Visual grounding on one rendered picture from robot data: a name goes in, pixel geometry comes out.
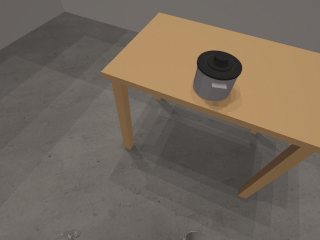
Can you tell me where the knob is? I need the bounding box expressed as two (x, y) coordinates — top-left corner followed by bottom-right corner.
(214, 52), (229, 65)

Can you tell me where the robot left hand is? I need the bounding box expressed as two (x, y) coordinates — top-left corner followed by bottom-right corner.
(55, 229), (81, 240)

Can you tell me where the lid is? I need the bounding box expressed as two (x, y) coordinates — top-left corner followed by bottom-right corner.
(197, 50), (243, 81)

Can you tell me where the table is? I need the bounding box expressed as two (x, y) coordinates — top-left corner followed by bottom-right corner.
(101, 12), (320, 199)

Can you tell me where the pot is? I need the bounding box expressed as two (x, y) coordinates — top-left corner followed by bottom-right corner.
(193, 67), (238, 101)

